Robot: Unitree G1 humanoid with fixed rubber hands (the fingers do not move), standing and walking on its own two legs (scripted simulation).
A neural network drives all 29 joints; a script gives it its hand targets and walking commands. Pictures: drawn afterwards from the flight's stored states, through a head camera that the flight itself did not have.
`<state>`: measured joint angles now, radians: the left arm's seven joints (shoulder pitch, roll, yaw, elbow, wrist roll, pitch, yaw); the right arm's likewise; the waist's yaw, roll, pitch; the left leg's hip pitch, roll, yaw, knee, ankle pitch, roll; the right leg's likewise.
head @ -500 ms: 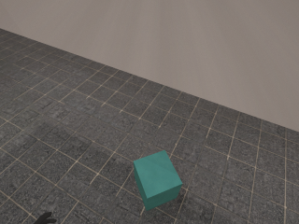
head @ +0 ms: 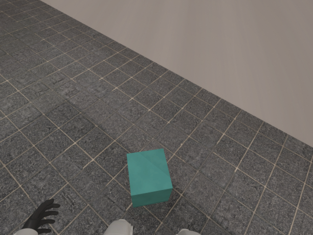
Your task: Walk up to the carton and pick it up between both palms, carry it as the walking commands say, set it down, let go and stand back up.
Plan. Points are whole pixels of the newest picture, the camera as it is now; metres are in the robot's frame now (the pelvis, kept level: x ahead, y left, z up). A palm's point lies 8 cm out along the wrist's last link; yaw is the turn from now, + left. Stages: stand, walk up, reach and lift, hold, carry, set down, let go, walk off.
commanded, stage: walk up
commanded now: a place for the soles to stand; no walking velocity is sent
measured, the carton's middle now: (148, 178) +0.49 +0.03 -0.63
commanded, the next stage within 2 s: none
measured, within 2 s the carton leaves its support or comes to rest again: neither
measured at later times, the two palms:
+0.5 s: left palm out of the picture +0.05 +0.26 -0.08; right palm (297, 205) +0.23 -0.38 -0.07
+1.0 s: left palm out of the picture +0.02 +0.27 -0.08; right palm (297, 218) +0.20 -0.37 -0.07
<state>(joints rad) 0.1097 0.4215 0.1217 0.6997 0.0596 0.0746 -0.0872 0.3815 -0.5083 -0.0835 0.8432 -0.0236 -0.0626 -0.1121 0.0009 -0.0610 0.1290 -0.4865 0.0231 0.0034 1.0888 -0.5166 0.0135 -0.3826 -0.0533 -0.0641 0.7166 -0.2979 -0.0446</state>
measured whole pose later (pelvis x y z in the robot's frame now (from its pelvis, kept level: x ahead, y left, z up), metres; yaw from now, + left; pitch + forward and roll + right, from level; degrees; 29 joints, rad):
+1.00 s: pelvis +0.02 -0.08 +0.02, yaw +15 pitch -1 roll -1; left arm 0.15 0.45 0.04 0.97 0.01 -0.03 0.01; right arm 0.16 -0.43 -0.03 0.94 -0.03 0.02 0.05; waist 0.01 0.01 0.04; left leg -0.29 -0.02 -0.09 0.57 -0.25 0.00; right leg -0.24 -0.06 -0.10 0.52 -0.25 0.01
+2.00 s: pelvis +0.06 -0.08 +0.02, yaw +19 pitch -1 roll -1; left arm 0.06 0.42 0.07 1.02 0.01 0.02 -0.02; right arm 0.14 -0.43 0.00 1.04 -0.02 -0.01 -0.01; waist 0.01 -0.01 0.04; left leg -0.21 -0.02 -0.15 0.48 -0.25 -0.02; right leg -0.15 -0.06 -0.17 0.44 -0.27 0.01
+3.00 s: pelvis +0.00 -0.08 -0.03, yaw +10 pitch +17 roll +0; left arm -0.27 0.25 0.16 0.57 -0.03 0.27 0.04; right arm -0.39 -0.37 -0.16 0.72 -0.05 0.25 0.07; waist 0.06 -0.01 0.06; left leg -0.84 0.01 0.01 0.89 -0.35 -0.01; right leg -0.86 -0.03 0.01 0.88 -0.32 0.03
